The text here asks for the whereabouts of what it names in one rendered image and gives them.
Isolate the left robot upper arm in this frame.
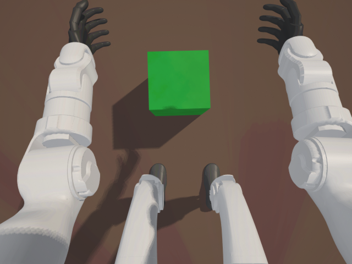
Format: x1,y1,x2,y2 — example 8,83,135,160
0,145,100,264

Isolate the left robot thigh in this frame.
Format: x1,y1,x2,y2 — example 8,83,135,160
115,180,164,264

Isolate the robot right foot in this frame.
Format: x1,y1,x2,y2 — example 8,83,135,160
203,163,220,210

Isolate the robot right hand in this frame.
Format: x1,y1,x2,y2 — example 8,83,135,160
257,0,304,54

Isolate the robot left hand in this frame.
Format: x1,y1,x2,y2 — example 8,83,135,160
68,0,111,55

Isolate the left robot forearm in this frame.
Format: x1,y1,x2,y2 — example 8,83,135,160
17,42,98,194

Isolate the right robot forearm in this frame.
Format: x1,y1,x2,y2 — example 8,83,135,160
278,36,352,141

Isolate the carton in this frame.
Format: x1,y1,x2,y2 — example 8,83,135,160
147,50,211,116

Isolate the right robot upper arm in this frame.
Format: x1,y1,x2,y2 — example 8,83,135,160
289,136,352,264

